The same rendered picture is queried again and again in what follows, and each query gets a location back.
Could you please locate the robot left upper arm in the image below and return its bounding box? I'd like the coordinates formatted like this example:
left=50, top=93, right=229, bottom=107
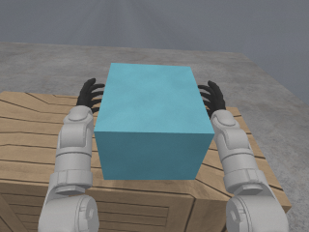
left=39, top=194, right=99, bottom=232

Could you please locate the robot right upper arm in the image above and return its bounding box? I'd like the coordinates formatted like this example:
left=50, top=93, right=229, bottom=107
left=226, top=195, right=289, bottom=232

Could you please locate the robot left forearm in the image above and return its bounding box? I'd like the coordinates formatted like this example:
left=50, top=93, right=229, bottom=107
left=38, top=105, right=95, bottom=232

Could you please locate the robot left hand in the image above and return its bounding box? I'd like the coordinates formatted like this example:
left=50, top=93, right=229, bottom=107
left=76, top=78, right=105, bottom=114

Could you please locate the robot right hand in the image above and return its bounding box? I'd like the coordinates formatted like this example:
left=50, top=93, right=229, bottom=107
left=197, top=80, right=226, bottom=119

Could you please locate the pedestal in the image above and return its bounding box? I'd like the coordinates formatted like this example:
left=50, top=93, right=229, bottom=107
left=0, top=91, right=293, bottom=232

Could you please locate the carton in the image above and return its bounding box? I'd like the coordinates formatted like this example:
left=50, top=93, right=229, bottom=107
left=94, top=63, right=215, bottom=180

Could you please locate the robot right forearm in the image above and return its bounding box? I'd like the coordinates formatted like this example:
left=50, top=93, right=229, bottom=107
left=210, top=109, right=289, bottom=232

